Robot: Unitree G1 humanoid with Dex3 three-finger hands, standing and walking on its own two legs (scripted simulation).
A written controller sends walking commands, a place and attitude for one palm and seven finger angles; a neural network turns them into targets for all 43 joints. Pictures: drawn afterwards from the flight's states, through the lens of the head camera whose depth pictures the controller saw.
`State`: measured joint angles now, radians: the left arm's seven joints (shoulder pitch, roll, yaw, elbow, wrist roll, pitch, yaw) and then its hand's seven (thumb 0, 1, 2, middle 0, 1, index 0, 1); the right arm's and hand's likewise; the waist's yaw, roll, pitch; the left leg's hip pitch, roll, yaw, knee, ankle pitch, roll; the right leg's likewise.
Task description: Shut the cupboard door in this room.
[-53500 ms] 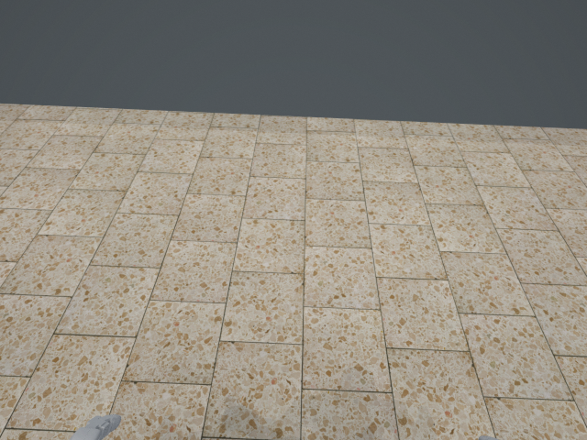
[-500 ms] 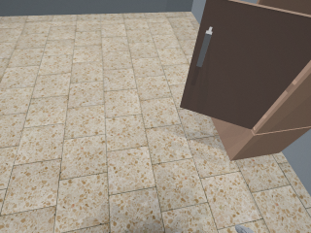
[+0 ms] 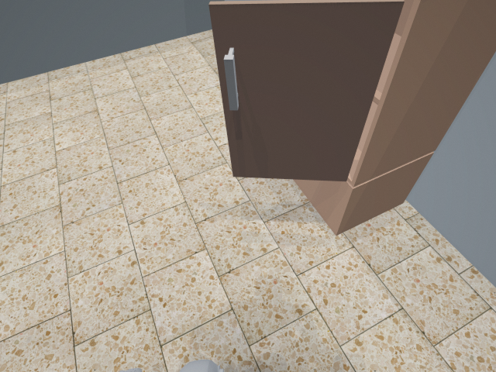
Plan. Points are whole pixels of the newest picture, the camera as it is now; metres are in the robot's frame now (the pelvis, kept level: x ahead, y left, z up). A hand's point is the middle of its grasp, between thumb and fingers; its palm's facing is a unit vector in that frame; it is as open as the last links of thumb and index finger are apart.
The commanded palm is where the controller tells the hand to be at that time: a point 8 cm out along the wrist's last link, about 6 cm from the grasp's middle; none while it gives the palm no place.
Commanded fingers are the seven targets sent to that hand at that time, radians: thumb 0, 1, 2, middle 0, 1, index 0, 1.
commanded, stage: take the last steps up to it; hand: left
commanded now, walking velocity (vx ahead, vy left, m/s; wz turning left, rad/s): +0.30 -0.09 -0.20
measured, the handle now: (232, 79) +0.78 +0.06 +0.04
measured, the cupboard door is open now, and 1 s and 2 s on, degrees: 59 59 59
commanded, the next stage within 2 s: come to a stop and stand still in 0.90 s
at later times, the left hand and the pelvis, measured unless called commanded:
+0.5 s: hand (171, 353) +0.18 +0.17 -0.16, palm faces -0.11 -0.98 -0.19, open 7.4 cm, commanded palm none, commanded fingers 0.00 0.90 0.90 -0.20 -0.30 -0.20 -0.30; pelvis +0.10 -0.02 +0.00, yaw -7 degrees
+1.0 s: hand (235, 322) +0.24 +0.05 -0.18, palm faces +0.00 -0.99 -0.12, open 7.3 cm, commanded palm none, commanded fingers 0.00 0.90 0.90 -0.20 -0.30 -0.20 -0.30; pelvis +0.26 -0.10 +0.00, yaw -4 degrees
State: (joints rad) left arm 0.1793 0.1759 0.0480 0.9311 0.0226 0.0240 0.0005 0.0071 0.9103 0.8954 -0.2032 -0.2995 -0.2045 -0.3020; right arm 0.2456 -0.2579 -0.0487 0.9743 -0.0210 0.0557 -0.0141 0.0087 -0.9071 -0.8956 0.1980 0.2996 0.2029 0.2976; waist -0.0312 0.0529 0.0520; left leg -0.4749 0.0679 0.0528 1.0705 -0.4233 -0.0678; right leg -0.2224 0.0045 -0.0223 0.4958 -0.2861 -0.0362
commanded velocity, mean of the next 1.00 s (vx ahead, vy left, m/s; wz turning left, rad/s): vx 0.24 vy -0.04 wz -0.04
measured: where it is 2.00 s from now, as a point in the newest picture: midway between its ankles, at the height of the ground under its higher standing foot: (289, 360)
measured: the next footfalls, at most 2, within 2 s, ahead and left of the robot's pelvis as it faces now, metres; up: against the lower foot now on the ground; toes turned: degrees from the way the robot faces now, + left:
left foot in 0.20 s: +0.09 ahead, +0.13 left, +0.00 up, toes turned +3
right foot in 0.60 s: +0.28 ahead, -0.20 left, +0.00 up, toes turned -8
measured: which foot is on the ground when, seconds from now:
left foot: up 0.00-0.18, down 0.20-0.60, up 0.62-1.00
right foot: down 0.00-0.20, up 0.22-0.58, down 0.60-1.00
